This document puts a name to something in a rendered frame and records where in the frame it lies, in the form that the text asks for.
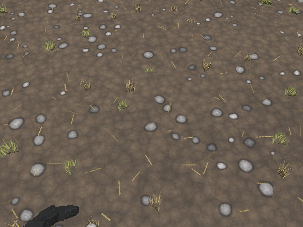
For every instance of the left robot hand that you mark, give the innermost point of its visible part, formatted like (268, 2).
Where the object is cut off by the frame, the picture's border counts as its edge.
(52, 215)

